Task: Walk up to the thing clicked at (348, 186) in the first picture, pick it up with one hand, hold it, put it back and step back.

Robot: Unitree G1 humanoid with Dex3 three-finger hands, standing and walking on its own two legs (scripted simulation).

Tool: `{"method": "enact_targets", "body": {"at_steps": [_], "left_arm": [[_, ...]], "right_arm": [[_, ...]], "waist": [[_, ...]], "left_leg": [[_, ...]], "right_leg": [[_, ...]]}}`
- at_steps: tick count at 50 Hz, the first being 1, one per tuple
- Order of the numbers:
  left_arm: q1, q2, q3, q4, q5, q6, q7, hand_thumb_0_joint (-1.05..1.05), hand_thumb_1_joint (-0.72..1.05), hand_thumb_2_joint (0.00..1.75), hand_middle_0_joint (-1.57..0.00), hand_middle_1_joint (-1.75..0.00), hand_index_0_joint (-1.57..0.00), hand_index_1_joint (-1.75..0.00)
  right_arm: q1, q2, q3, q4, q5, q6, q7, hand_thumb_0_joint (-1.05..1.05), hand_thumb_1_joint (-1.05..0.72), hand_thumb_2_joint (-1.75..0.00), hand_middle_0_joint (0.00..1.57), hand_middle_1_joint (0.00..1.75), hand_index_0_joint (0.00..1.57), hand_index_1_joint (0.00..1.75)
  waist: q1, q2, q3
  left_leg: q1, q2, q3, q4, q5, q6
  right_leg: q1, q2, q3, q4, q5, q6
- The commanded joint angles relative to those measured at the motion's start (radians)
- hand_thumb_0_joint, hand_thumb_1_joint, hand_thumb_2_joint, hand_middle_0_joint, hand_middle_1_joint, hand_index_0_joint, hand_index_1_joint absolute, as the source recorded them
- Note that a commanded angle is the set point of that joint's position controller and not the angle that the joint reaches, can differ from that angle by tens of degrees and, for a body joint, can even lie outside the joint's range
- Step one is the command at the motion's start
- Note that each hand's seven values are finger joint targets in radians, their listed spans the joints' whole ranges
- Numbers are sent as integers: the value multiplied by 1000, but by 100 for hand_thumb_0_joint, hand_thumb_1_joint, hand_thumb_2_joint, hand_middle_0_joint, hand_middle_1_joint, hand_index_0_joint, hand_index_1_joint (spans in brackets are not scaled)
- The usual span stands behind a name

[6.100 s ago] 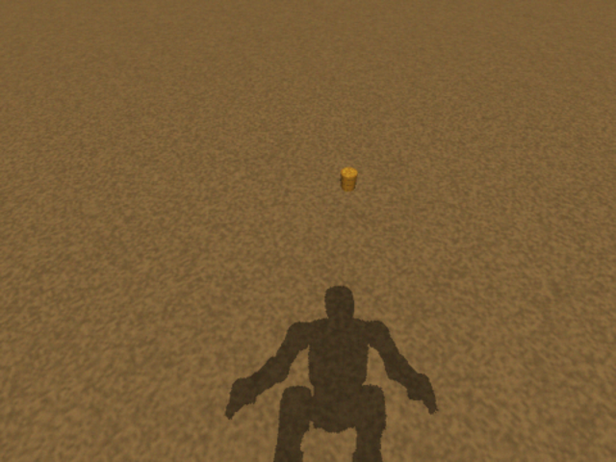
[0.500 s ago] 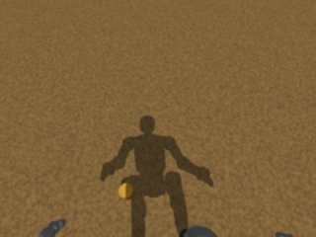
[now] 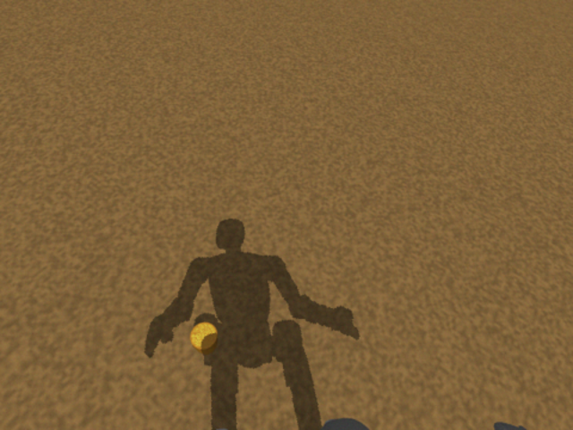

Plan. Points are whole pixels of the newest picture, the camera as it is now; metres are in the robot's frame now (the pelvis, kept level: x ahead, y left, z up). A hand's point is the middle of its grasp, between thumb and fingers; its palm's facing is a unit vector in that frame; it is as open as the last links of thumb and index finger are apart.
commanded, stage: walk up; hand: left
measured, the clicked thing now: (205, 339) +0.44 +0.21 -0.71
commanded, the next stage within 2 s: none
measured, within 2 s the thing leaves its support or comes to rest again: neither
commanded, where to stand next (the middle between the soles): +0.05 -0.02 m, yaw -1 degrees
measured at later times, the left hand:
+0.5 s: hand out of the picture +0.09 +0.25 -0.15, palm faces +0.03 -0.91 -0.41, open 7.4 cm
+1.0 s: hand out of the picture -0.02 +0.25 -0.13, palm faces +0.05 -0.90 -0.43, open 7.4 cm
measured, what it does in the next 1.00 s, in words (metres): steps on the spot: right foot, then left foot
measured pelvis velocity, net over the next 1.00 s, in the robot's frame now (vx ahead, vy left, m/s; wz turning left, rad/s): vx -0.01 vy -0.03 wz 0.03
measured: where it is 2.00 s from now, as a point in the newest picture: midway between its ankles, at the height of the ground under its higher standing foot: outside the picture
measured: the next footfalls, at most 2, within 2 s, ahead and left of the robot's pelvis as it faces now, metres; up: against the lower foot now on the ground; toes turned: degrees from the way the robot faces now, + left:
right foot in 0.10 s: -0.02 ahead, -0.15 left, +0.00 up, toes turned -1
left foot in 0.42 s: +0.15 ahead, +0.10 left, +0.00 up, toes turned -1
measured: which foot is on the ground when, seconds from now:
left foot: down 0.00-0.14, up 0.16-0.40, down 0.42-0.70, up 0.72-1.00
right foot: up 0.00-0.08, down 0.10-1.00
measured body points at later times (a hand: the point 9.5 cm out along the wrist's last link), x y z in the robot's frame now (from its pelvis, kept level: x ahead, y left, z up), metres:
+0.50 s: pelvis +0.01 -0.02 -0.01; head +0.05 -0.02 +0.44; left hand +0.09 +0.30 -0.13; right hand +0.11 -0.32 -0.13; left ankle +0.11 +0.10 -0.73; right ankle -0.04 -0.15 -0.71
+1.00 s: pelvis -0.01 -0.03 +0.00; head +0.02 -0.04 +0.45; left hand -0.02 +0.30 -0.10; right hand +0.08 -0.35 -0.13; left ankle +0.03 +0.10 -0.71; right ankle -0.06 -0.15 -0.73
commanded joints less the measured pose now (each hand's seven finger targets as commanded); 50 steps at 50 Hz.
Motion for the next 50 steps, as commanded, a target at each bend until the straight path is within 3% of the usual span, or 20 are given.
{"method": "enact_targets", "body": {"at_steps": [1, 5, 7, 8, 10, 14, 17, 19, 21, 23, 24, 25, 30, 33, 34, 35, 36, 39, 45, 50], "left_arm": [[-44, 181, 40, -93, 16, -104, -9, 0, 90, 90, -20, -30, -20, -30], [194, 155, 47, 8, 21, -135, 12, 0, 90, 90, -20, -30, -20, -30], [197, 325, 83, -22, 40, -139, 19, 0, 90, 90, -20, -30, -20, -30], [132, 335, 82, -49, 35, -140, 17, 0, 90, 90, -20, -30, -20, -30], [88, 243, 60, -56, 9, -144, 18, 0, 90, 90, -20, -30, -20, -30], [72, 191, 38, -66, 7, -150, 23, 0, 90, 90, -20, -30, -20, -30], [18, 189, 23, -76, -13, -122, 34, 0, 90, 90, -20, -30, -20, -30], [-8, 194, 18, -83, -29, -95, 43, 0, 90, 90, -20, -30, -20, -30], [26, 163, 10, -86, -42, -79, 51, 0, 90, 90, -20, -30, -20, -30], [71, 142, 12, -66, -57, -60, 62, 0, 90, 90, -20, -30, -20, -30], [38, 150, 15, -56, -50, -52, 63, 0, 90, 90, -20, -30, -20, -30], [56, 152, 15, -47, -42, -47, 63, 0, 90, 90, -20, -30, -20, -30], [138, 142, 26, 15, -24, -64, 41, 0, 90, 90, -20, -30, -20, -30], [219, 142, 44, 65, 5, -87, 38, 0, 90, 90, -20, -30, -20, -30], [181, 192, 58, 43, 25, -96, 44, 0, 90, 90, -20, -30, -20, -30], [85, 312, 87, -13, 40, -100, 50, 0, 90, 90, -20, -30, -20, -30], [-1, 340, 85, -47, 41, -106, 54, 0, 90, 90, -20, -30, -20, -30], [-44, 205, 59, -36, 30, -143, 55, 0, 90, 90, -20, -30, -20, -30], [251, 227, 79, -17, 26, -152, 18, 0, 90, 90, -20, -30, -20, -30], [165, 216, 51, -78, 3, -140, 2, 0, 90, 90, -20, -30, -20, -30]], "right_arm": [[109, -327, -101, -78, -14, -2, 27, 0, -90, -90, 20, 30, 20, 30], [-3, -243, -63, -116, 14, 18, 38, 0, -90, -90, 20, 30, 20, 30], [-83, -194, -43, -151, 27, 19, 26, 0, -90, -90, 20, 30, 20, 30], [-90, -251, -57, -131, 26, 12, 17, 0, -90, -90, 20, 30, 20, 30], [9, -253, -55, -65, 44, -4, 22, 0, -90, -90, 20, 30, 20, 30], [33, -199, -32, -21, 40, -6, 27, 0, -90, -90, 20, 30, 20, 30], [26, -185, -26, 3, 50, -1, 17, 0, -90, -90, 20, 30, 20, 30], [42, -196, -30, 19, 47, 5, 9, 0, -90, -90, 20, 30, 20, 30], [19, -268, -49, 9, 41, 4, 0, 0, -90, -90, 20, 30, 20, 30], [16, -326, -62, -10, 57, 7, -3, 0, -90, -90, 20, 30, 20, 30], [8, -308, -65, -7, 54, 11, -7, 0, -90, -90, 20, 30, 20, 30], [-33, -297, -64, -19, 50, 17, -12, 0, -90, -90, 20, 30, 20, 30], [-134, -262, -59, -59, 11, 40, 2, 0, -90, -90, 20, 30, 20, 30], [-129, -241, -57, -59, 14, 65, 14, 0, -90, -90, 20, 30, 20, 30], [-108, -181, -40, -60, 24, 69, 13, 0, -90, -90, 20, 30, 20, 30], [-175, -152, -35, -79, 27, 61, 11, 0, -90, -90, 20, 30, 20, 30], [-221, -226, -58, -70, 25, 57, -1, 0, -90, -90, 20, 30, 20, 30], [-73, -181, -48, -3, 52, 33, 7, 0, -90, -90, 20, 30, 20, 30], [-232, -213, -49, -75, 19, -14, 54, 0, -90, -90, 20, 30, 20, 30], [-63, -180, -53, -37, 33, -39, 61, 0, -90, -90, 20, 30, 20, 30]], "waist": [[-89, 309, -146], [64, 151, -139], [108, -119, -40], [90, -57, 47], [36, -13, 49], [21, -74, -14], [17, -121, -68], [-3, -98, -90], [8, 62, -145], [4, 233, -286], [-8, 249, -291], [11, 233, -286], [25, 257, -222], [54, 208, -213], [48, 32, -148], [76, -134, -50], [74, -52, 16], [-4, 30, -99], [162, -89, -55], [46, -80, -96]], "left_leg": [[280, 205, -292, -264, -187, 231], [-65, 102, -122, -47, -112, 110], [-403, -69, -77, 313, -265, -1], [-386, -26, -189, 382, -238, -4], [-374, -25, -201, 348, -126, -10], [-141, -23, -133, 169, -80, -32], [19, -52, -36, 48, 59, -18], [96, -67, -8, -54, 215, 3], [189, 59, -150, -89, 737, 52], [208, 284, -434, -150, 904, 258], [162, 303, -463, -181, 824, 273], [113, 279, -393, -188, 643, 260], [10, 173, -298, -238, -80, 186], [-148, 130, -267, -133, -239, 109], [-285, 38, -201, 20, -283, 44], [-324, -111, -142, 236, -242, -22], [-230, -68, -260, 362, -225, -36], [-220, -91, -218, 357, -86, -28], [-408, -50, -84, 144, -164, -16], [-9, -70, 24, -114, -13, -1]], "right_leg": [[-70, -14, -105, -352, -134, -9], [352, -15, -129, -682, 199, -63], [296, -392, 516, -862, -283, -221], [214, -441, 531, -858, -255, -284], [278, -311, 283, -799, 8, -224], [207, -248, 21, -671, 652, -196], [167, -228, -52, -526, 956, -153], [131, -206, -55, -429, 921, -125], [80, -107, -72, -308, 699, -56], [114, 14, -85, -52, 121, -31], [97, 15, -31, 60, -151, -45], [87, 3, -1, 113, -161, -58], [71, -33, -115, -165, -51, -43], [270, -20, -112, -486, 80, -52], [243, -124, 115, -639, -100, -91], [-2, -414, 511, -822, -323, -205], [-152, -482, 545, -808, -170, -287], [157, -286, 166, -632, 449, -175], [515, -329, 234, -667, 213, -242], [285, -255, 21, -545, 574, -196]]}}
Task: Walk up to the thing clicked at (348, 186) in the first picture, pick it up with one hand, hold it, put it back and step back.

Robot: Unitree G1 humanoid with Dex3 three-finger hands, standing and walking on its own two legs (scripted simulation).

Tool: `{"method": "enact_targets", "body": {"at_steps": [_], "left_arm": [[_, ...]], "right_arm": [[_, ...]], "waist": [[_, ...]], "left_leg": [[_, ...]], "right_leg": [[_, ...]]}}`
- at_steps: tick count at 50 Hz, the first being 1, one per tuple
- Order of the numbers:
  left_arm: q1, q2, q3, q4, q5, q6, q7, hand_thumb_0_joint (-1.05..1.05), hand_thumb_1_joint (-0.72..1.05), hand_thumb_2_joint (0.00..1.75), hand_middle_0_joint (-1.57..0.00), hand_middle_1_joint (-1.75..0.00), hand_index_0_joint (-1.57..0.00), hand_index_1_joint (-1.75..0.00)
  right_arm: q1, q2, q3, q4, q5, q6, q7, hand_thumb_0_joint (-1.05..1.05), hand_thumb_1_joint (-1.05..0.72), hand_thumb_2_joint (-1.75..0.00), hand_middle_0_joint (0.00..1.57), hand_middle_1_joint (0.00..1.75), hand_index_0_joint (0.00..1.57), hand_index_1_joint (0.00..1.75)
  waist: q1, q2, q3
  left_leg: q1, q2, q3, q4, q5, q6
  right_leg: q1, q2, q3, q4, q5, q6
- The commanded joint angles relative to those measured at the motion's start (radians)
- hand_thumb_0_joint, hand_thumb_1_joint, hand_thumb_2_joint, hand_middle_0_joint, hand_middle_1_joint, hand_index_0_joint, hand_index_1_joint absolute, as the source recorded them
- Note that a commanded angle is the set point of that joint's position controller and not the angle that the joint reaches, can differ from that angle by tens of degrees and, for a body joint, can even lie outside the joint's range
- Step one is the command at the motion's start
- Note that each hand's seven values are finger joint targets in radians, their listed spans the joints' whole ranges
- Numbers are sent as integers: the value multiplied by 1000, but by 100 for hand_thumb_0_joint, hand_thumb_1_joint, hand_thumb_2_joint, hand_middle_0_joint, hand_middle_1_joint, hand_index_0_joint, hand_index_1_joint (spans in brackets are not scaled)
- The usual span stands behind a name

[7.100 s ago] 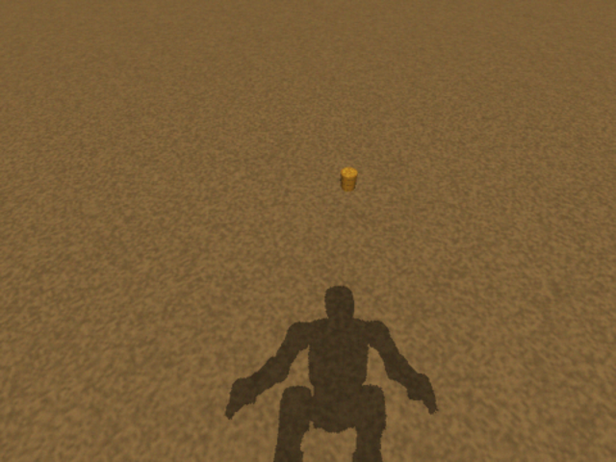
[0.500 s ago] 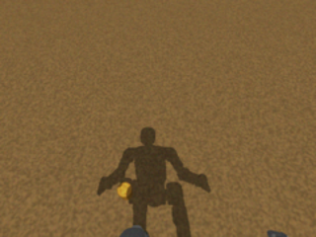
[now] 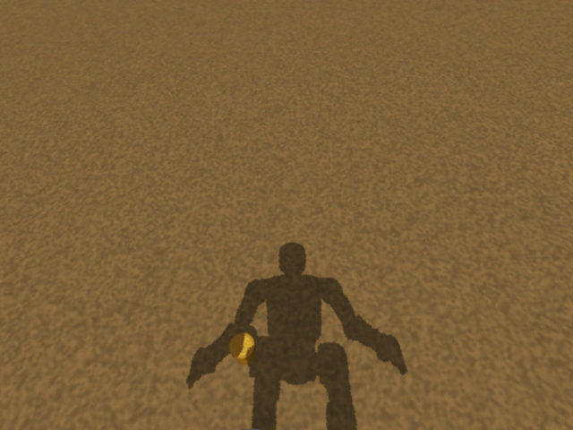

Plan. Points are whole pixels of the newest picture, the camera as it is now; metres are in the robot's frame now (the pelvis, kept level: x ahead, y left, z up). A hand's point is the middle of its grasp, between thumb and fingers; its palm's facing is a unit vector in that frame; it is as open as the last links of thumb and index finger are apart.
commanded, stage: walk up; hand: left
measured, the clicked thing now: (243, 350) +0.46 +0.23 -0.72
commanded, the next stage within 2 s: none
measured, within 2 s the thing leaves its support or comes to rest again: neither
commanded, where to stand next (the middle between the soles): +0.07 +0.01 m, yaw -3 degrees
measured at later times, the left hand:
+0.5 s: hand out of the picture +0.11 +0.27 -0.15, palm faces -0.03 -0.90 -0.43, open 7.4 cm
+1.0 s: hand out of the picture +0.10 +0.26 -0.15, palm faces -0.01 -0.94 -0.35, open 7.4 cm
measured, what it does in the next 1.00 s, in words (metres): steps on the spot: left foot, then right foot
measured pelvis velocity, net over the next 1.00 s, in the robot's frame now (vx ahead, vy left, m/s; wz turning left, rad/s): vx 0.03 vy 0.01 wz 0.01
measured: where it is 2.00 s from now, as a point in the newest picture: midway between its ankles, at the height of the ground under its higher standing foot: outside the picture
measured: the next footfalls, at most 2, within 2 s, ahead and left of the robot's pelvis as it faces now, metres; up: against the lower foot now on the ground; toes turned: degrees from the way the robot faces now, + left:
left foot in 0.04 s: +0.10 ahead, +0.13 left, +0.00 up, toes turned +1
right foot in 0.38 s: +0.13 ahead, -0.13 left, +0.00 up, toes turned +2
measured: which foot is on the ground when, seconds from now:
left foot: up 0.00-0.02, down 0.04-0.40, up 0.42-0.62, down 0.64-1.00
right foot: down 0.00-0.06, up 0.08-0.36, down 0.38-1.00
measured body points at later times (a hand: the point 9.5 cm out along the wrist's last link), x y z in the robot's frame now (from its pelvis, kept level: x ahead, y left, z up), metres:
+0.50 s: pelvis +0.03 -0.01 -0.02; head +0.07 -0.03 +0.43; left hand +0.11 +0.31 -0.12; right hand +0.14 -0.32 -0.15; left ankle +0.03 +0.13 -0.69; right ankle +0.11 -0.13 -0.73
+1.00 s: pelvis +0.03 +0.01 +0.00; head +0.04 +0.01 +0.45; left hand +0.10 +0.31 -0.13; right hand +0.10 -0.30 -0.13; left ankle +0.01 +0.14 -0.73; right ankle +0.09 -0.13 -0.73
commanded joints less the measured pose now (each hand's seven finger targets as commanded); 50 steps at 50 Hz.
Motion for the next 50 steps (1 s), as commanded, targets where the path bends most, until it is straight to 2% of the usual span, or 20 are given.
{"method": "enact_targets", "body": {"at_steps": [1, 2, 3, 4, 6, 11, 15, 18, 19, 20, 21, 25, 28, 31, 32, 33, 34, 39, 44, 50], "left_arm": [[-70, 249, 40, -100, -22, -7, 2, 0, 90, 90, -20, -30, -20, -30], [-63, 195, 20, -115, -29, -4, 6, 0, 90, 90, -20, -30, -20, -30], [-51, 133, 8, -152, -37, -2, 0, 0, 90, 90, -20, -30, -20, -30], [-52, 219, 25, -134, -27, 7, 14, 0, 90, 90, -20, -30, -20, -30], [-22, 255, 27, -101, -30, 14, 7, 0, 90, 90, -20, -30, -20, -30], [67, 193, 24, -14, -27, 19, -4, 0, 90, 90, -20, -30, -20, -30], [9, 185, 28, -7, -39, 22, 16, 0, 90, 90, -20, -30, -20, -30], [3, 223, 39, -6, -28, 19, 34, 0, 90, 90, -20, -30, -20, -30], [-11, 257, 46, -18, -20, 12, 39, 0, 90, 90, -20, -30, -20, -30], [-29, 323, 57, -31, -9, 2, 42, 0, 90, 90, -20, -30, -20, -30], [-78, 376, 60, -46, -19, 3, 46, 0, 90, 90, -20, -30, -20, -30], [-212, 291, 44, -78, -3, 8, 58, 0, 90, 90, -20, -30, -20, -30], [-195, 265, 39, -69, 16, 19, 51, 0, 90, 90, -20, -30, -20, -30], [-215, 261, 32, -60, -7, 40, 37, 0, 90, 90, -20, -30, -20, -30], [-179, 217, 19, -49, -19, 45, 36, 0, 90, 90, -20, -30, -20, -30], [-185, 151, -3, -55, -32, 48, 33, 0, 90, 90, -20, -30, -20, -30], [-238, 219, 22, -28, -30, 46, 45, 0, 90, 90, -20, -30, -20, -30], [-196, 177, 9, 49, -38, 16, 29, 0, 90, 90, -20, -30, -20, -30], [-288, 202, -17, 67, -34, 23, 18, 0, 90, 90, -20, -30, -20, -30], [-298, 200, -24, 128, -34, 12, 12, 0, 90, 90, -20, -30, -20, -30]], "right_arm": [[22, -137, -57, -109, 15, -81, -9, 0, -90, -90, 20, 30, 20, 30], [126, -186, -77, -81, 12, -86, -25, 0, -90, -90, 20, 30, 20, 30], [226, -286, -106, -93, -5, -93, -34, 0, -90, -90, 20, 30, 20, 30], [201, -338, -115, -115, 17, -94, -36, 0, -90, -90, 20, 30, 20, 30], [98, -281, -91, -146, 33, -94, -34, 0, -90, -90, 20, 30, 20, 30], [-39, -204, -41, -176, 19, -98, -45, 0, -90, -90, 20, 30, 20, 30], [-82, -199, -29, -171, 31, -55, -49, 0, -90, -90, 20, 30, 20, 30], [-114, -190, -28, -177, 46, -12, -52, 0, -90, -90, 20, 30, 20, 30], [-87, -165, -22, -173, 49, -4, -53, 0, -90, -90, 20, 30, 20, 30], [-62, -122, -12, -175, 54, 2, -54, 0, -90, -90, 20, 30, 20, 30], [-53, -143, -25, -160, 45, 19, -67, 0, -90, -90, 20, 30, 20, 30], [25, -174, -45, -97, 53, 19, -64, 0, -90, -90, 20, 30, 20, 30], [19, -165, -38, -67, 36, 5, -49, 0, -90, -90, 20, 30, 20, 30], [76, -148, -33, -20, 19, -21, -50, 0, -90, -90, 20, 30, 20, 30], [56, -173, -39, -15, 0, -30, -55, 0, -90, -90, 20, 30, 20, 30], [-14, -246, -50, -46, -14, -37, -59, 0, -90, -90, 20, 30, 20, 30], [-97, -309, -53, -64, 7, -40, -54, 0, -90, -90, 20, 30, 20, 30], [-134, -199, -12, -27, 26, -62, -56, 0, -90, -90, 20, 30, 20, 30], [-123, -186, -7, 13, 21, -48, -58, 0, -90, -90, 20, 30, 20, 30], [-126, -166, 11, 60, 26, -56, -52, 0, -90, -90, 20, 30, 20, 30]], "waist": [[-93, -136, -95], [-137, -4, -175], [-170, 217, -207], [-162, 117, -186], [-93, 8, -42], [-32, 130, 21], [-28, 178, -45], [-7, 128, -73], [-12, 29, -80], [-31, -151, -96], [-23, -230, -128], [-75, -167, -142], [-30, -220, -180], [-68, -197, -175], [-54, -96, -165], [-36, 124, -117], [-58, 136, -62], [-14, 130, -123], [-47, 35, -96], [-54, -12, -95]], "left_leg": [[225, -43, 90, -283, 210, 31], [444, 3, -5, -319, 258, 55], [596, 265, -455, -389, 75, 154], [451, 419, -629, -444, -62, 275], [281, 359, -477, -472, -127, 257], [-23, 235, -143, -421, 234, 198], [-64, 229, -115, -260, 461, 182], [-87, 163, -95, -103, 330, 108], [-110, 114, -63, -3, 244, 73], [-165, -2, -13, 195, 76, 22], [-102, -32, -77, 372, -218, 17], [-61, -6, -116, 457, -89, 6], [-66, 9, -13, 184, -131, -15], [123, -14, 45, -224, 22, 3], [190, 23, -64, -284, 54, 23], [157, 239, -428, -376, -42, 102], [-40, 352, -527, -397, -57, 216], [33, 151, -135, -170, 435, 72], [39, 122, -141, -302, -13, 53], [91, 105, -102, -343, 61, 40]], "right_leg": [[-76, -143, 117, 16, 517, -136], [-208, -79, 55, 235, 477, -81], [-490, 75, 30, 484, 25, -24], [-511, 43, 118, 544, -177, -40], [-497, -2, 190, 587, -93, -48], [-245, -31, 87, 299, 17, 5], [-104, 11, 23, 174, 146, 12], [-43, 35, 20, 29, 237, -10], [-35, -35, 116, -49, 342, -27], [-43, -241, 415, -168, 422, -108], [-167, -393, 597, -215, 459, -258], [-218, -238, 340, -140, 231, -198], [-120, -176, 288, -140, -58, -179], [-191, -159, 241, -21, 51, -144], [-278, -126, 208, 77, 82, -87], [-419, -16, 116, 205, 4, -10], [-326, 20, 100, 272, -167, -1], [-44, 20, 72, -32, 274, -29], [-100, -40, 183, -74, 166, -45], [-77, -63, 218, -171, 205, -38]]}}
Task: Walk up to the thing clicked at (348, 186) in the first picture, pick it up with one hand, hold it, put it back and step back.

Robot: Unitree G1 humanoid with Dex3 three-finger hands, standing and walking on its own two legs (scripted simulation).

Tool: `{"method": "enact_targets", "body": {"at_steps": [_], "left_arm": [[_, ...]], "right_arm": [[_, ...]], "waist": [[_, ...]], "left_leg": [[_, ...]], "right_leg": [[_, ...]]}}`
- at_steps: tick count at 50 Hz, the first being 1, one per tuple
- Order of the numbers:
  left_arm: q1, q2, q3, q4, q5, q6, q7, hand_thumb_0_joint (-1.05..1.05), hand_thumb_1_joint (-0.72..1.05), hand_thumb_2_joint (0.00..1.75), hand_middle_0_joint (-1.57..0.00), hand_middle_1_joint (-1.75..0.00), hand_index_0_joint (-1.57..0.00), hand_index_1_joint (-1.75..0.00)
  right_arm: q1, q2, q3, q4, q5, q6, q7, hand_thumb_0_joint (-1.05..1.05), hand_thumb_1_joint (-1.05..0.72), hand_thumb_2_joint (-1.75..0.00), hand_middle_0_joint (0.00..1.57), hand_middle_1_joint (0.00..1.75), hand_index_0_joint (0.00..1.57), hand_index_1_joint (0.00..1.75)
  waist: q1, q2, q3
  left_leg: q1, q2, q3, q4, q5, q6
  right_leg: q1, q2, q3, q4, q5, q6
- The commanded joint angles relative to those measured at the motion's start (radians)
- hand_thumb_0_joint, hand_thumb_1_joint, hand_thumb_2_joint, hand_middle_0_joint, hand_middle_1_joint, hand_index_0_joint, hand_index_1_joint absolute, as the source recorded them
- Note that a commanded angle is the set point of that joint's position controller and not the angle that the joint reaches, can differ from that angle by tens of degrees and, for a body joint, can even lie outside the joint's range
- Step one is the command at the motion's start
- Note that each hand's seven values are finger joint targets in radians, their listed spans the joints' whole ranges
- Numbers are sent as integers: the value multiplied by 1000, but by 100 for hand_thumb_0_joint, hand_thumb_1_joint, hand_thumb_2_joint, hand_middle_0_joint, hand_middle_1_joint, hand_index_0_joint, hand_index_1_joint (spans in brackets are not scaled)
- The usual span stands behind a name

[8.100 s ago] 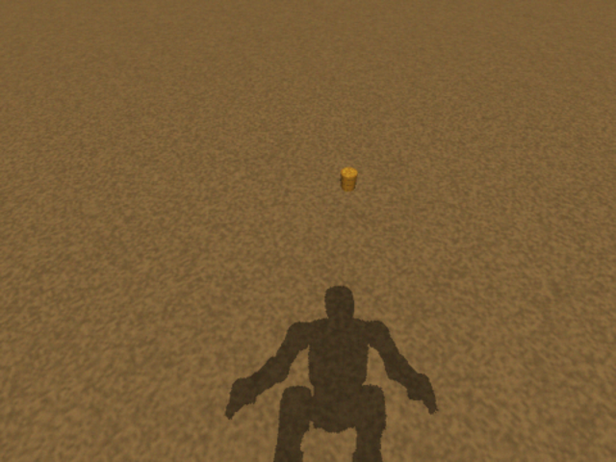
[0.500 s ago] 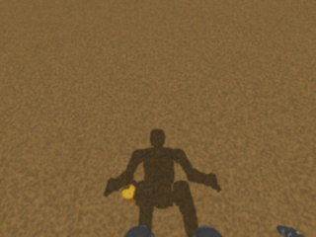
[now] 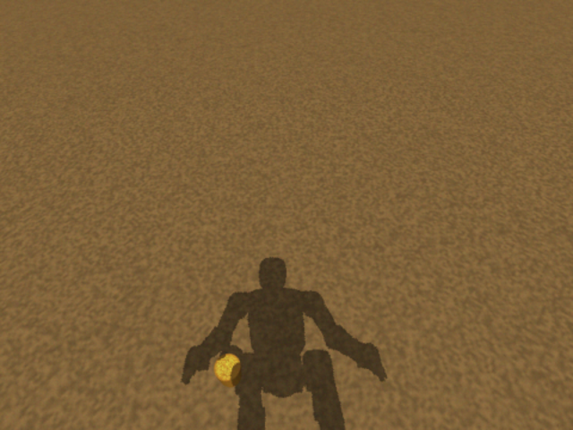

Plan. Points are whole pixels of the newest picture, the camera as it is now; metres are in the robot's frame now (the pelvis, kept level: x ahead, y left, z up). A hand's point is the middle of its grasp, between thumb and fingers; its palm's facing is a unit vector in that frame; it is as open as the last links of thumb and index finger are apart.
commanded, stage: walk up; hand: left
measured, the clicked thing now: (229, 372) +0.44 +0.22 -0.72
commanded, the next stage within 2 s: none
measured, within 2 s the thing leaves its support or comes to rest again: neither
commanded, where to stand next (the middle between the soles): +0.04 +0.01 m, yaw -3 degrees
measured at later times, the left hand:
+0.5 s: hand out of the picture +0.11 +0.25 -0.14, palm faces -0.02 -0.94 -0.35, open 7.4 cm
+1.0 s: hand out of the picture +0.02 +0.29 -0.16, palm faces -0.13 -0.93 -0.34, open 7.4 cm
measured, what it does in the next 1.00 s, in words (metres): lifts its right foot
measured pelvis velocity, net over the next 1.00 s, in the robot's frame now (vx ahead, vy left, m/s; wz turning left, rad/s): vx -0.09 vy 0.03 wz -0.06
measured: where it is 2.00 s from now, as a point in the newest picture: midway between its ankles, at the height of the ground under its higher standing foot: outside the picture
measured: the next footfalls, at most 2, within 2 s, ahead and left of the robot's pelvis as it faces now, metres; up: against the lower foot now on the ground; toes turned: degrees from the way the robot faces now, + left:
right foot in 1.16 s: -0.07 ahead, -0.14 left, +0.00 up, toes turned -6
left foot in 1.52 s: +0.09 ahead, +0.13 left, +0.00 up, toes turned -4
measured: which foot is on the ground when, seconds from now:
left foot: down 0.00-1.00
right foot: down 0.00-0.78, up 0.80-1.00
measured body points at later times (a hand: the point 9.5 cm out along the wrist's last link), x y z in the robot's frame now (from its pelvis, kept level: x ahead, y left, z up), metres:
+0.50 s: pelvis +0.01 +0.00 +0.01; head +0.02 -0.01 +0.46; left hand +0.11 +0.30 -0.11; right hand +0.10 -0.31 -0.12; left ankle -0.02 +0.13 -0.73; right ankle +0.06 -0.13 -0.73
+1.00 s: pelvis -0.09 +0.03 +0.00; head -0.04 +0.05 +0.44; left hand +0.03 +0.34 -0.14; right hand -0.06 -0.30 -0.11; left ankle -0.07 +0.15 -0.73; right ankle -0.11 -0.11 -0.68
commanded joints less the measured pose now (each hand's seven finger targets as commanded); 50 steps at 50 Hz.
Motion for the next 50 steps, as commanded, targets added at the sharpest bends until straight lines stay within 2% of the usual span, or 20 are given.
{"method": "enact_targets", "body": {"at_steps": [1, 6, 12, 23, 24, 27, 30, 32, 33, 34, 36, 37, 38, 39, 40, 41, 43, 44, 47, 50], "left_arm": [[-63, 222, 40, -37, -1, -41, 8, 0, 90, 90, -20, -30, -20, -30], [-84, 207, 38, -9, -3, -47, 11, 0, 90, 90, -20, -30, -20, -30], [-97, 197, 37, 18, 0, -42, 13, 0, 90, 90, -20, -30, -20, -30], [-110, 189, 38, 28, 3, -37, 13, 0, 90, 90, -20, -30, -20, -30], [-129, 254, 66, 4, -9, -19, 21, 0, 90, 90, -20, -30, -20, -30], [-89, 254, 77, -34, -11, -6, 30, 0, 90, 90, -20, -30, -20, -30], [-115, 273, 86, -90, -3, 15, 31, 0, 90, 90, -20, -30, -20, -30], [-138, 298, 91, -129, 8, 28, 35, 0, 90, 90, -20, -30, -20, -30], [-156, 303, 93, -152, 18, 31, 36, 0, 90, 90, -20, -30, -20, -30], [-176, 312, 98, -174, 28, 34, 36, 0, 90, 90, -20, -30, -20, -30], [-228, 294, 92, -213, 35, 43, 40, 0, 90, 90, -20, -30, -20, -30], [-243, 277, 85, -226, 33, 48, 41, 0, 90, 90, -20, -30, -20, -30], [-215, 227, 78, -233, 22, 55, 40, 0, 90, 90, -20, -30, -20, -30], [-177, 181, 74, -236, 13, 58, 39, 0, 90, 90, -20, -30, -20, -30], [-129, 203, 83, -229, 23, 68, 43, 0, 90, 90, -20, -30, -20, -30], [-135, 225, 91, -222, 26, 71, 46, 0, 90, 90, -20, -30, -20, -30], [-78, 257, 103, -201, 25, 68, 32, 0, 90, 90, -20, -30, -20, -30], [-34, 269, 110, -194, 24, 64, 20, 0, 90, 90, -20, -30, -20, -30], [-71, 260, 112, -229, 46, 35, -21, 0, 90, 90, -20, -30, -20, -30], [-123, 276, 113, -266, 46, 7, -40, 0, 90, 90, -20, -30, -20, -30]], "right_arm": [[-56, -221, -44, -38, 9, -32, -10, 0, -90, -90, 20, 30, 20, 30], [-58, -213, -46, -8, 15, -32, -12, 0, -90, -90, 20, 30, 20, 30], [-99, -213, -48, 9, 11, -26, -10, 0, -90, -90, 20, 30, 20, 30], [-116, -214, -49, 23, 8, -28, -11, 0, -90, -90, 20, 30, 20, 30], [-135, -254, -63, 22, 22, -4, -16, 0, -90, -90, 20, 30, 20, 30], [-94, -237, -76, -12, 34, 12, -22, 0, -90, -90, 20, 30, 20, 30], [-62, -223, -89, -47, 27, 32, -25, 0, -90, -90, 20, 30, 20, 30], [-25, -211, -96, -68, 18, 49, -20, 0, -90, -90, 20, 30, 20, 30], [13, -200, -99, -75, 13, 58, -17, 0, -90, -90, 20, 30, 20, 30], [50, -203, -102, -88, 7, 63, -13, 0, -90, -90, 20, 30, 20, 30], [100, -203, -115, -95, 10, 62, -10, 0, -90, -90, 20, 30, 20, 30], [127, -209, -121, -95, 5, 55, -11, 0, -90, -90, 20, 30, 20, 30], [110, -242, -125, -104, -10, 44, -14, 0, -90, -90, 20, 30, 20, 30], [46, -325, -141, -124, -29, 30, -14, 0, -90, -90, 20, 30, 20, 30], [13, -367, -151, -157, -38, 15, -18, 0, -90, -90, 20, 30, 20, 30], [-18, -405, -156, -176, -28, 8, -22, 0, -90, -90, 20, 30, 20, 30], [-109, -347, -143, -196, -25, -13, -41, 0, -90, -90, 20, 30, 20, 30], [-88, -326, -141, -199, -28, -22, -46, 0, -90, -90, 20, 30, 20, 30], [104, -320, -153, -167, -28, -53, -36, 0, -90, -90, 20, 30, 20, 30], [206, -363, -170, -178, -34, -59, -16, 0, -90, -90, 20, 30, 20, 30]], "waist": [[-1, 10, -71], [-11, -21, -135], [-5, -16, -118], [-2, 3, -120], [6, -14, 2], [1, -33, -150], [-6, -86, -206], [-3, -165, -198], [-12, -211, -196], [-21, -227, -185], [-62, -222, -168], [-89, -184, -159], [-79, 9, -136], [-41, 245, -116], [-26, 156, -139], [-37, 167, -138], [23, 100, -75], [30, 85, -103], [-66, 100, -145], [-124, 156, -59]], "left_leg": [[-54, 85, -91, -199, 15, 63], [42, 89, -57, -201, 185, 52], [57, 98, -55, -242, 172, 50], [74, 111, -43, -293, 196, 43], [21, 103, -48, -204, 411, 42], [70, 74, -12, -77, 486, 48], [36, 12, 4, 72, 331, 52], [13, -51, 7, 235, 38, 50], [-6, -63, -6, 307, -162, 54], [3, -43, -44, 363, -228, 61], [25, -28, -53, 274, -156, 70], [22, -12, -41, 106, -28, 70], [-32, 85, -157, -134, 125, 84], [-13, 246, -403, -230, 298, 149], [-88, 354, -455, -214, 395, 244], [-164, 402, -521, -247, 378, 301], [-131, 308, -376, -194, 217, 241], [-37, 258, -317, -161, 160, 211], [230, 249, -367, -210, -174, 205], [304, 302, -409, -268, -249, 256]], "right_leg": [[107, -98, 132, -155, 53, -63], [152, -112, 122, -170, 217, -58], [149, -106, 112, -204, 170, -45], [187, -102, 97, -204, 235, -34], [95, -112, 95, -131, 474, -42], [153, -138, 90, -80, 632, -85], [118, -211, 175, -93, 548, -160], [35, -286, 266, -139, 436, -224], [6, -324, 302, -151, 380, -254], [-61, -341, 306, -140, 343, -264], [-127, -292, 244, -54, 368, -223], [-127, -227, 207, 26, 307, -172], [-117, -79, 133, 187, 102, -107], [-218, 106, 64, 404, -268, -55], [-179, 101, 169, 541, -394, -45], [-158, 113, 209, 641, -413, -45], [-198, 83, 214, 701, -276, -34], [-224, 71, 191, 666, -225, -31], [-306, 40, 132, 422, -254, -17], [-370, 33, 97, 299, -365, -13]]}}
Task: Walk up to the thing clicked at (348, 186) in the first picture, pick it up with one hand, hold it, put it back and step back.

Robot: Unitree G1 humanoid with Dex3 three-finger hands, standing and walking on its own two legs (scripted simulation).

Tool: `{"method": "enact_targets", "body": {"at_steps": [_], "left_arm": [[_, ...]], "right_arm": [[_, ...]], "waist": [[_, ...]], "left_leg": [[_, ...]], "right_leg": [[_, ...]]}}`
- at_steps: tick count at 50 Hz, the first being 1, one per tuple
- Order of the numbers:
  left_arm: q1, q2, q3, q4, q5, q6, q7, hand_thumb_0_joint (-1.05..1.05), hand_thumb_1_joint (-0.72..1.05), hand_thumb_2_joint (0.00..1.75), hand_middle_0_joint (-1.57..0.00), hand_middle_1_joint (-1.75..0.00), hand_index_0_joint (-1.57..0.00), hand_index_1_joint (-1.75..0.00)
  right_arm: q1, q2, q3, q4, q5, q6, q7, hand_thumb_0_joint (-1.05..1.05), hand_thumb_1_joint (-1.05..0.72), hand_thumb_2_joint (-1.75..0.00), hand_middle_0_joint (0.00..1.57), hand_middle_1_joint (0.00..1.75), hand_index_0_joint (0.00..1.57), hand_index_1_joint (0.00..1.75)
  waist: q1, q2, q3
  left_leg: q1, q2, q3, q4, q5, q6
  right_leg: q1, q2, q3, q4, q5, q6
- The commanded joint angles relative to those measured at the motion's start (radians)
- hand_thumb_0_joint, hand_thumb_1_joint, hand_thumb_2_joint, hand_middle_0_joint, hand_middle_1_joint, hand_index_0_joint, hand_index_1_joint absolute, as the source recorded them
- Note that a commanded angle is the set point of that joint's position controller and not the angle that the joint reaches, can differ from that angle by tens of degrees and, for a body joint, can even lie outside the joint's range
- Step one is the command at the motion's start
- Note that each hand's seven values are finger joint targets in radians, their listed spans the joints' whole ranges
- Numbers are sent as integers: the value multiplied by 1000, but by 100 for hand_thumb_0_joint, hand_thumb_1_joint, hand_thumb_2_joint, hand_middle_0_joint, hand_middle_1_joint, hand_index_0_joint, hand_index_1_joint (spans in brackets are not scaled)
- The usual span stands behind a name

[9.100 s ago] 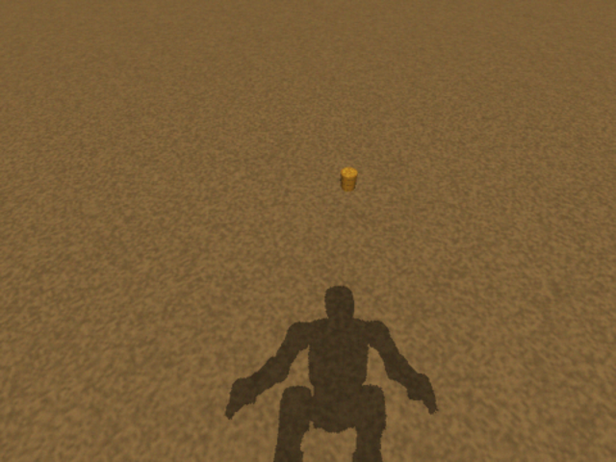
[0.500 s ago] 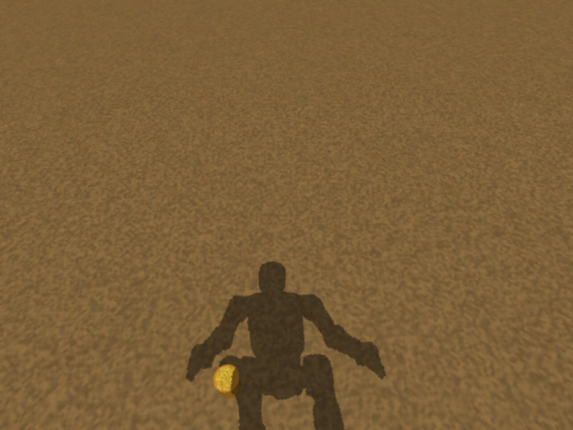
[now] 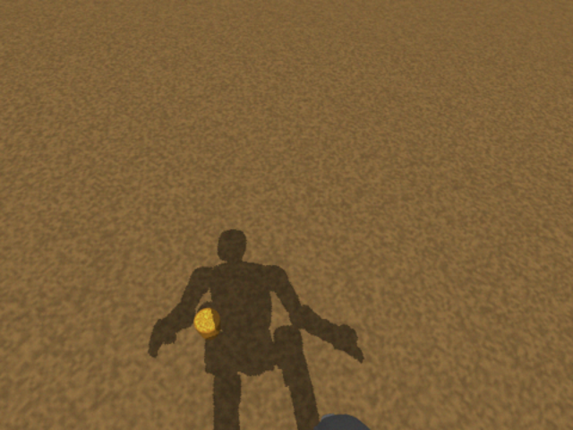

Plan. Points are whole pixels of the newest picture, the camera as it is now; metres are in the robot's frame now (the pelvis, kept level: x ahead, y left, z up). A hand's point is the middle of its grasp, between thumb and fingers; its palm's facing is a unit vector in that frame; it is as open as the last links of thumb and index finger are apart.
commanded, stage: walk up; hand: left
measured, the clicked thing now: (208, 325) +0.51 +0.22 -0.71
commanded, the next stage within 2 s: stand in 1.50 s
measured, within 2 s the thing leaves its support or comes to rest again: neither
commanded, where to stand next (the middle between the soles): +0.13 -0.01 m, yaw +0 degrees
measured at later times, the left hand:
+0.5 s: hand out of the picture +0.09 +0.26 -0.14, palm faces +0.03 -0.90 -0.44, open 7.4 cm
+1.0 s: hand out of the picture +0.05 +0.24 -0.16, palm faces +0.01 -0.92 -0.39, open 7.4 cm
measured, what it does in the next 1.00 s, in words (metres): steps on the spot: right foot, then left foot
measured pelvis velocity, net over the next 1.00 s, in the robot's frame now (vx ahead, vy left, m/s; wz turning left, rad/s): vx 0.01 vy -0.03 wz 0.04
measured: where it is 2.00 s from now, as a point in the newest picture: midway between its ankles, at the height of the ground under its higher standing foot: outside the picture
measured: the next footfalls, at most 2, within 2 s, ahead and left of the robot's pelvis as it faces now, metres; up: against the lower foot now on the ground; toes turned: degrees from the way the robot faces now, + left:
right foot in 0.16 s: +0.03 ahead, -0.16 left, +0.00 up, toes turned -2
left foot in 0.52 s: +0.18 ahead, +0.11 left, +0.00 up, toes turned +0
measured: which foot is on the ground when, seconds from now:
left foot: down 0.00-0.16, up 0.18-0.50, down 0.52-0.82, up 0.84-0.98, down 1.00-1.00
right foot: up 0.00-0.14, down 0.16-0.54, up 0.56-0.76, down 0.78-1.00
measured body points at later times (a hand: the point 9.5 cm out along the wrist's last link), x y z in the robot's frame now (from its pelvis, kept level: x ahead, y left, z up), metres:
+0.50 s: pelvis +0.04 -0.02 +0.00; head +0.06 -0.03 +0.44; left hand +0.09 +0.31 -0.11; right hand +0.11 -0.34 -0.13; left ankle +0.14 +0.11 -0.72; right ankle -0.01 -0.16 -0.73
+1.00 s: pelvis +0.01 -0.03 -0.01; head +0.06 -0.03 +0.44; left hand +0.05 +0.29 -0.13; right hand +0.14 -0.34 -0.12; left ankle +0.03 +0.09 -0.73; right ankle +0.02 -0.14 -0.73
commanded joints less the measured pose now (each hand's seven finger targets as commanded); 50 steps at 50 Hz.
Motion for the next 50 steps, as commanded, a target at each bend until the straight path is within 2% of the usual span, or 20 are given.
{"method": "enact_targets", "body": {"at_steps": [1, 4, 7, 8, 9, 10, 13, 22, 25, 26, 27, 28, 31, 36, 38, 40, 41, 44, 48, 50], "left_arm": [[-105, 209, 51, -127, 3, -74, -16, 0, 90, 90, -20, -30, -20, -30], [10, 186, 52, -86, -4, -103, -21, 0, 90, 90, -20, -30, -20, -30], [322, 199, 79, 10, -9, -124, 4, 0, 90, 90, -20, -30, -20, -30], [398, 269, 101, 4, 3, -130, 14, 0, 90, 90, -20, -30, -20, -30], [330, 346, 105, -42, 4, -136, 24, 0, 90, 90, -20, -30, -20, -30], [229, 350, 97, -82, -5, -137, 24, 0, 90, 90, -20, -30, -20, -30], [129, 271, 73, -111, -26, -159, 35, 0, 90, 90, -20, -30, -20, -30], [82, 226, 40, -137, -34, -135, 53, 0, 90, 90, -20, -30, -20, -30], [96, 195, 18, -130, -52, -106, 63, 0, 90, 90, -20, -30, -20, -30], [127, 153, 12, -139, -66, -104, 66, 0, 90, 90, -20, -30, -20, -30], [186, 129, 8, -129, -81, -86, 69, 0, 90, 90, -20, -30, -20, -30], [163, 161, 13, -101, -70, -71, 75, 0, 90, 90, -20, -30, -20, -30], [169, 166, 14, -60, -64, -63, 68, 0, 90, 90, -20, -30, -20, -30], [205, 150, 28, -15, -30, -66, 58, 0, 90, 90, -20, -30, -20, -30], [212, 159, 40, -12, -14, -74, 57, 0, 90, 90, -20, -30, -20, -30], [132, 284, 70, -55, -1, -77, 52, 0, 90, 90, -20, -30, -20, -30], [30, 310, 71, -92, 5, -83, 52, 0, 90, 90, -20, -30, -20, -30], [-10, 210, 45, -106, 3, -95, 59, 0, 90, 90, -20, -30, -20, -30], [52, 191, 31, -96, 1, -101, 41, 0, 90, 90, -20, -30, -20, -30], [82, 143, 11, -104, -14, -89, 31, 0, 90, 90, -20, -30, -20, -30]], "right_arm": [[123, -372, -103, -87, -3, -43, -2, 0, -90, -90, 20, 30, 20, 30], [57, -358, -89, -126, -3, -29, 20, 0, -90, -90, 20, 30, 20, 30], [-15, -261, -55, -167, 6, -4, 29, 0, -90, -90, 20, 30, 20, 30], [-13, -191, -32, -195, 14, -1, 30, 0, -90, -90, 20, 30, 20, 30], [-63, -207, -37, -225, 23, 3, 23, 0, -90, -90, 20, 30, 20, 30], [-72, -278, -57, -211, 27, -3, 16, 0, -90, -90, 20, 30, 20, 30], [98, -289, -63, -128, 38, -5, 35, 0, -90, -90, 20, 30, 20, 30], [67, -222, -43, -121, 35, 17, 29, 0, -90, -90, 20, 30, 20, 30], [80, -268, -54, -111, 29, 3, 11, 0, -90, -90, 20, 30, 20, 30], [100, -327, -67, -117, 22, -6, 1, 0, -90, -90, 20, 30, 20, 30], [94, -349, -60, -140, 38, -18, -3, 0, -90, -90, 20, 30, 20, 30], [77, -341, -63, -131, 53, -15, -5, 0, -90, -90, 20, 30, 20, 30], [-69, -297, -41, -148, 40, -1, -25, 0, -90, -90, 20, 30, 20, 30], [-106, -313, -47, -154, 33, 22, -17, 0, -90, -90, 20, 30, 20, 30], [-126, -277, -36, -158, 45, 34, -15, 0, -90, -90, 20, 30, 20, 30], [-181, -218, -27, -169, 55, 35, -19, 0, -90, -90, 20, 30, 20, 30], [-179, -242, -39, -151, 42, 37, -29, 0, -90, -90, 20, 30, 20, 30], [-100, -213, -30, -120, 59, 18, -23, 0, -90, -90, 20, 30, 20, 30], [-68, -184, -13, -80, 39, -23, -8, 0, -90, -90, 20, 30, 20, 30], [4, -218, -32, -57, 12, -43, -15, 0, -90, -90, 20, 30, 20, 30]], "waist": [[-86, 234, -87], [-36, 298, -58], [120, 128, -136], [152, -110, -146], [144, -108, -71], [111, -4, 44], [11, 19, 50], [26, -129, -36], [-8, 17, -101], [-11, 182, -176], [5, 246, -270], [4, 198, -304], [48, 219, -210], [45, 256, -209], [61, 218, -201], [71, -109, -116], [51, -137, -76], [14, -37, -97], [35, -97, -209], [7, 25, -226]], "left_leg": [[336, 298, -424, -335, -272, 226], [131, 242, -284, -326, -213, 208], [-190, 83, -68, 9, -189, 94], [-410, -18, 5, 304, -293, 44], [-528, -75, -121, 426, -256, 8], [-481, -2, -237, 435, -187, 2], [-400, 9, -237, 397, -14, -11], [-11, -6, -25, 82, 95, -19], [142, -8, -46, -69, 448, 30], [201, 145, -248, -109, 704, 101], [235, 324, -521, -154, 807, 249], [150, 335, -548, -172, 641, 285], [4, 233, -347, -173, 254, 191], [-64, 226, -327, -138, 233, 175], [-158, 184, -293, -87, 148, 107], [-248, -79, -120, 212, -158, 7], [-173, -70, -126, 391, -243, -11], [-171, -82, -113, 463, -181, 5], [-20, -64, 24, -51, -81, -12], [258, 8, -169, -269, 3, 30]], "right_leg": [[-235, -56, -13, -187, -99, 3], [21, -57, -121, -364, -78, -13], [543, -27, -171, -652, 186, -23], [660, -196, 156, -738, -45, -74], [472, -452, 553, -877, -352, -180], [315, -496, 562, -902, -426, -235], [310, -334, 217, -836, -75, -147], [145, -292, -95, -526, 829, -158], [96, -203, -129, -274, 690, -77], [63, -99, -167, -75, 517, -26], [26, -1, -126, 61, -32, -7], [95, -50, -24, 113, -174, -22], [72, -94, -30, 9, -108, -38], [166, -60, -144, -260, 46, -20], [232, -61, -116, -374, 117, -48], [67, -360, 330, -648, 55, -206], [-68, -475, 424, -669, 148, -286], [40, -345, 151, -522, 581, -240], [238, -256, 45, -447, 420, -164], [44, -223, 12, -257, 324, -98]]}}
